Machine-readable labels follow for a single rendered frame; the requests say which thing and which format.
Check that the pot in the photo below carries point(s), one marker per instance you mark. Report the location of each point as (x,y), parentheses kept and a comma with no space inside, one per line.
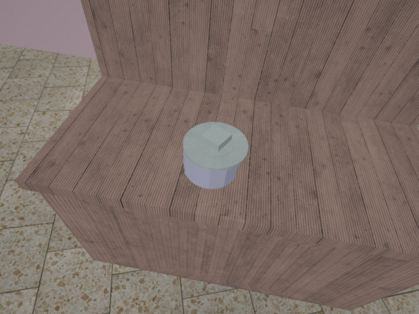
(208,178)

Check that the lid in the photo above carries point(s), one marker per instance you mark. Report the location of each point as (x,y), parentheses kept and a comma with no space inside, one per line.
(200,154)

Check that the table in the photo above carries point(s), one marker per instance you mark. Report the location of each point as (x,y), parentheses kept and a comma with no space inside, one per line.
(324,208)

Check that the knob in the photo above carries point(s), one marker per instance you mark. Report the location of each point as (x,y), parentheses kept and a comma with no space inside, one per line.
(216,137)

